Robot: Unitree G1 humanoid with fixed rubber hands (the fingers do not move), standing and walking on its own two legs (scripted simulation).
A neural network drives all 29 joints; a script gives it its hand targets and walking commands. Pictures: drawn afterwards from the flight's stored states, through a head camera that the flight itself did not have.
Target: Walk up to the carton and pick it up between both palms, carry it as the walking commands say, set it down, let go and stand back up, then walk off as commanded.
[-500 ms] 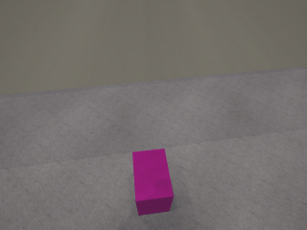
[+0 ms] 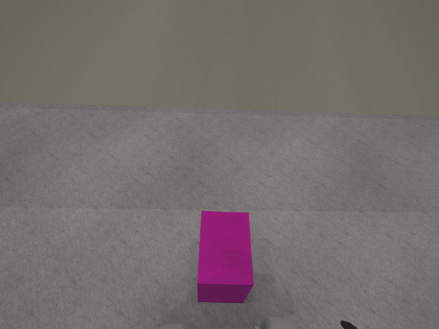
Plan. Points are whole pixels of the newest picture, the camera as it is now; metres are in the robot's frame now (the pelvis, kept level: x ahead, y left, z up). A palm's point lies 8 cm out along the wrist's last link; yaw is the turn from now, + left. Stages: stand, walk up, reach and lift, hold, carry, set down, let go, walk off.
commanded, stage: walk up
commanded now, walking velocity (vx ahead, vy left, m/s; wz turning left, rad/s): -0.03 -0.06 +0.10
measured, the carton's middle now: (222, 258) +0.43 -0.03 -0.61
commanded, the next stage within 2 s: stand in 0.08 s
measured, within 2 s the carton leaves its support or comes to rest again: neither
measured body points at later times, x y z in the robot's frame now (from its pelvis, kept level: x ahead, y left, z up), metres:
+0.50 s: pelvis +0.00 -0.01 +0.02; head +0.00 -0.01 +0.47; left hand -0.01 +0.23 -0.13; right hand +0.01 -0.24 -0.14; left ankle +0.02 +0.12 -0.73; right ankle -0.02 -0.13 -0.73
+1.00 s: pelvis +0.01 +0.01 +0.02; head +0.02 +0.01 +0.47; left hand -0.01 +0.24 -0.14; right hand +0.00 -0.22 -0.14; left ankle +0.02 +0.12 -0.73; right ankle -0.02 -0.13 -0.73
